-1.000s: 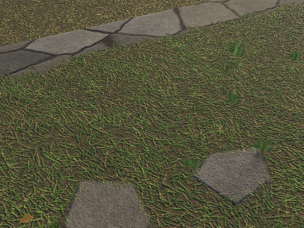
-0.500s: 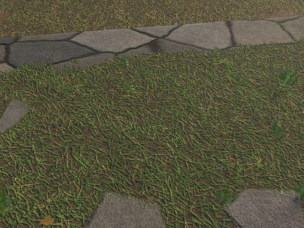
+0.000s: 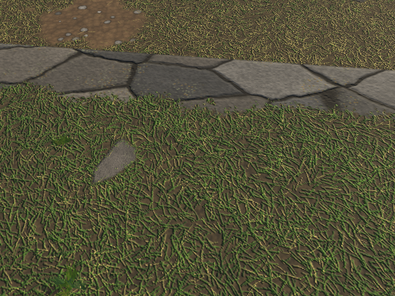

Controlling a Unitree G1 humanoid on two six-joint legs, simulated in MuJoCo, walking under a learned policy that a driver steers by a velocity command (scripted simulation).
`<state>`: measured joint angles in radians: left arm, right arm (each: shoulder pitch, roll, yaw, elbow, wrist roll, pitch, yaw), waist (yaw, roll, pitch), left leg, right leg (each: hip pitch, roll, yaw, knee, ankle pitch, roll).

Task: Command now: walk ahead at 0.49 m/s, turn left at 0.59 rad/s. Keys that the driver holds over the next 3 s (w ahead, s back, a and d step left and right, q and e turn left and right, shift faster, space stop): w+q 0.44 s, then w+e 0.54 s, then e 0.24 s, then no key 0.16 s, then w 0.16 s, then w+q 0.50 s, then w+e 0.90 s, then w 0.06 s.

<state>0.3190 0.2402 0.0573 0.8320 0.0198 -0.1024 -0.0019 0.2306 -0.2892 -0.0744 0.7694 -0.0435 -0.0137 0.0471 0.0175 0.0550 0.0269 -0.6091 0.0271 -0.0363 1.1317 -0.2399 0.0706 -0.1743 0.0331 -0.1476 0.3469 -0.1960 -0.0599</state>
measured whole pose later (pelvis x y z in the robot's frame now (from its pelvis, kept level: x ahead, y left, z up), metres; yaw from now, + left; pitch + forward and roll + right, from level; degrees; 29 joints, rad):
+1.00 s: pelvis +0.57 +0.09 -0.01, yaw +6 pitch +0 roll +0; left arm 0.26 0.27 0.06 0.82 0.01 -0.03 -0.02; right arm 0.27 -0.25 -0.02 0.82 -0.04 -0.08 0.00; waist 0.00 0.02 0.06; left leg -0.41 0.01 -0.01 1.22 -0.33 0.03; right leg -0.31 0.12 -0.03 0.48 -0.18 -0.12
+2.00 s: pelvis +0.88 +0.11 +0.00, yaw +3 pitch +2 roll -1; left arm 0.41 0.24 0.03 0.89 0.02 -0.08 0.01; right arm 0.21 -0.28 -0.07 0.80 -0.04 -0.01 0.06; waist 0.04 0.05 -0.03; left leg -0.66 0.03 -0.03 0.96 -0.14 0.01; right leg 0.02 0.01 -0.13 0.20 -0.25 -0.02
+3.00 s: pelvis +1.40 +0.12 +0.00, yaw -18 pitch +0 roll +0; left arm 0.38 0.25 0.07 0.89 0.00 -0.04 0.00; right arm 0.12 -0.26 -0.04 0.76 -0.04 -0.02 0.01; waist 0.04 0.03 0.04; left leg -0.64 0.13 -0.04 0.93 -0.16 -0.04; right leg -0.13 0.15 0.04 0.32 -0.19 -0.14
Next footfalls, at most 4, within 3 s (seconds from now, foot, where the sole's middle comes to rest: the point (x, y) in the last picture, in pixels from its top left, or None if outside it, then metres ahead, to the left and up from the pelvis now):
0.30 left None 0.31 0.13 -0.78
0.86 right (202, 246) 0.66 0.05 -0.78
1.36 left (166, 193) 0.88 0.20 -0.78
1.74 right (214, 204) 0.83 0.01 -0.78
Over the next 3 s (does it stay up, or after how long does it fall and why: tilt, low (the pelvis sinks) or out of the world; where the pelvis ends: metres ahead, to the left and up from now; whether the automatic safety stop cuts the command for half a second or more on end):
stays up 1.40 0.12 0.00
